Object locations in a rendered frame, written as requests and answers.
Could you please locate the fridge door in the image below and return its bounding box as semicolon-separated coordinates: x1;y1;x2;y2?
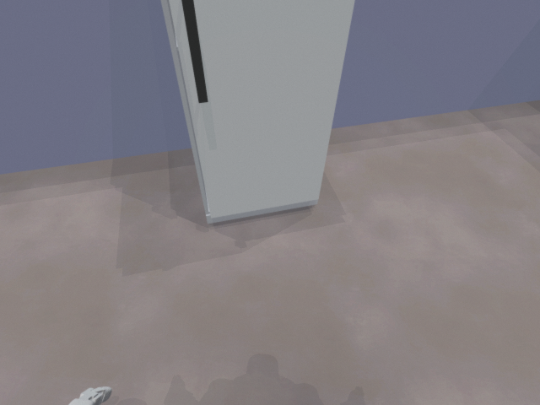
169;0;355;218

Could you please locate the handle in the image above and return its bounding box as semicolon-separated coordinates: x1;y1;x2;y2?
181;0;208;103

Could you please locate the robot left hand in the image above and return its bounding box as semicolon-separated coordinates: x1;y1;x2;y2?
68;386;112;405

